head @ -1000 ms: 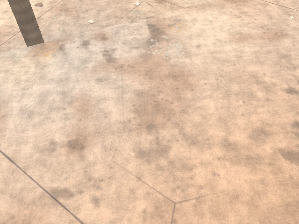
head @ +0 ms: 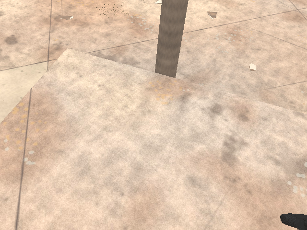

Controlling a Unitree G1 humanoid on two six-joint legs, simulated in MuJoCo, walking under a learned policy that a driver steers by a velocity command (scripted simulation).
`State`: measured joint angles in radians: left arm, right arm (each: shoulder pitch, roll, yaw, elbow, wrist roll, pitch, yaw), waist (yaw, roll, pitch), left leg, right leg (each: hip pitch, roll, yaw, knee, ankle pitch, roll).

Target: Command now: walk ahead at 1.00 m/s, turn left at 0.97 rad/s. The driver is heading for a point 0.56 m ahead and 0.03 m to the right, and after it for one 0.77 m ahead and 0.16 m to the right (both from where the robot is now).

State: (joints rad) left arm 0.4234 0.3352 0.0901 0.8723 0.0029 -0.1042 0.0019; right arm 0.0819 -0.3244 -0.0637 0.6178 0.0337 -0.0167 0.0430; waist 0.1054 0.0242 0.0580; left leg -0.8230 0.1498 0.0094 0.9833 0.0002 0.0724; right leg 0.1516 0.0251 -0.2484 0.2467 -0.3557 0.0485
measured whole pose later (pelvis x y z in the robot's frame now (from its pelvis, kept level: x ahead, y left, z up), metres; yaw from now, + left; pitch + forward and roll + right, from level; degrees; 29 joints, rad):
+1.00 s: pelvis +0.45 +0.06 +0.01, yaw -20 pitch +3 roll +1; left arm 0.19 0.35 0.11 0.56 -0.02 0.06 0.04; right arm 0.05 -0.29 -0.06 0.75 0.01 0.00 -0.01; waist 0.02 -0.01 0.05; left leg -0.46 -0.06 -0.17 0.68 -0.31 -0.06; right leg -0.40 0.12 0.25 0.49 -0.13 -0.01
